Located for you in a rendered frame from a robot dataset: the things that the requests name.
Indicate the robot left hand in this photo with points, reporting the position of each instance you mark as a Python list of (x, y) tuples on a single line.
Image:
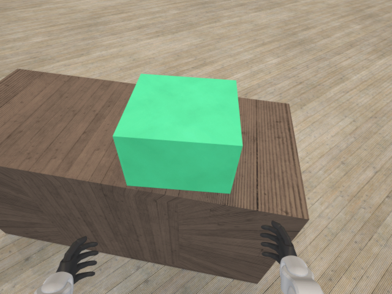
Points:
[(71, 258)]

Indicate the robot right hand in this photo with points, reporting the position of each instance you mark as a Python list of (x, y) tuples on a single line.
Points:
[(284, 246)]

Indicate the right robot forearm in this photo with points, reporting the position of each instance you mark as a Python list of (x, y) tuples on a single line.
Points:
[(296, 278)]

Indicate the carton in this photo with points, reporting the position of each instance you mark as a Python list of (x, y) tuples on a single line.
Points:
[(180, 133)]

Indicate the pedestal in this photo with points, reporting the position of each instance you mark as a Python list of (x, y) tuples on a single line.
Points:
[(61, 180)]

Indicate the left robot forearm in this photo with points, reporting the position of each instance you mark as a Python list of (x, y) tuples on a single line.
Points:
[(57, 283)]

